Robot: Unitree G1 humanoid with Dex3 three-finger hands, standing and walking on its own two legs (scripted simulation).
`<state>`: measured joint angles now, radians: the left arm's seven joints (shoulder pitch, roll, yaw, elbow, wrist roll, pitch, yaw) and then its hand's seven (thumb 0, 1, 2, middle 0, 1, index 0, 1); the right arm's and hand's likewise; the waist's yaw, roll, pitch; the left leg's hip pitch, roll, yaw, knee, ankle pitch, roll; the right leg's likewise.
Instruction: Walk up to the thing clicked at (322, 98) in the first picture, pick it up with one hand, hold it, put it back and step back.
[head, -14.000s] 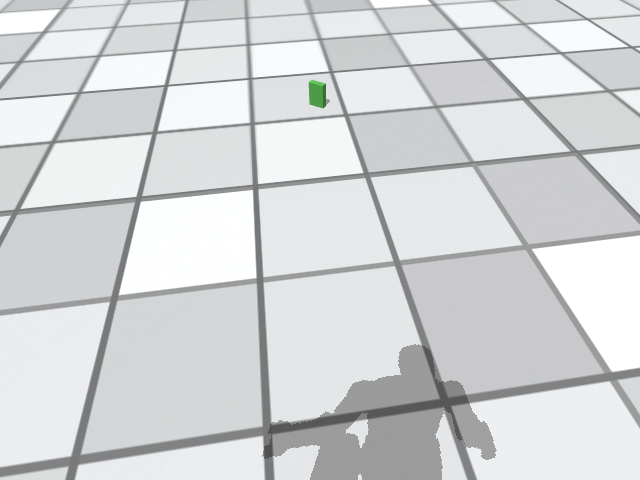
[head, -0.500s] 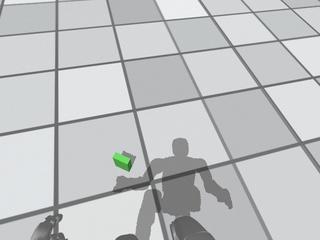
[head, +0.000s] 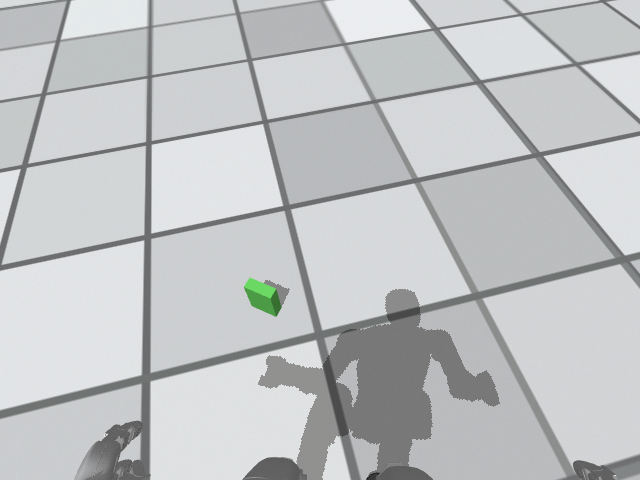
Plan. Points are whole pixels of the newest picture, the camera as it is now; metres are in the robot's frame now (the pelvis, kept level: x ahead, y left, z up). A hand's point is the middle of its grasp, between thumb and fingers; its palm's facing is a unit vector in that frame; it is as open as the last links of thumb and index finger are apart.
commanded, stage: walk up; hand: left
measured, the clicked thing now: (263, 297) +0.67 +0.25 -0.69
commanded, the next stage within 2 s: stand in 1.62 s
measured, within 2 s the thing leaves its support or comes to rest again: neither
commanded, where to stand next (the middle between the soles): +0.29 -0.01 m, yaw +2 degrees
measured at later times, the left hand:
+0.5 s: hand out of the picture -0.09 +0.22 -0.14, palm faces +0.04 -0.92 -0.40, open 7.4 cm
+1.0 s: hand out of the picture -0.01 +0.24 -0.14, palm faces +0.05 -0.92 -0.39, open 7.4 cm
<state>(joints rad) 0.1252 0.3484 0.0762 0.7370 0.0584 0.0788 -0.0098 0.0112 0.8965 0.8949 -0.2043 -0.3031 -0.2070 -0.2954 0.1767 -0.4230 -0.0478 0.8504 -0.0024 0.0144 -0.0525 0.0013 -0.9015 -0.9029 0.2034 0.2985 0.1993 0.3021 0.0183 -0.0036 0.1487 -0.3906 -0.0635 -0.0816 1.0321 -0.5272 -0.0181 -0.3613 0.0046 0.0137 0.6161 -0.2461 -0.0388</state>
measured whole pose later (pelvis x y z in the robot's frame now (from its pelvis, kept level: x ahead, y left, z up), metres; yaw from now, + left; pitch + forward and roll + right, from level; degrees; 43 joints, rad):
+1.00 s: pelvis -0.09 -0.03 +0.00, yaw +3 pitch -3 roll +0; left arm 0.18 0.39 0.06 0.93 0.01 -0.02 0.00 0.01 0.90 0.90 -0.20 -0.30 -0.20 -0.29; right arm 0.21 -0.36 -0.05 0.94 -0.03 -0.01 0.02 0.00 -0.90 -0.90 0.21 0.30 0.20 0.30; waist 0.00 -0.01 0.10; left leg -0.27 0.00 -0.02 0.59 -0.27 -0.01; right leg -0.26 -0.02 -0.01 0.59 -0.33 -0.01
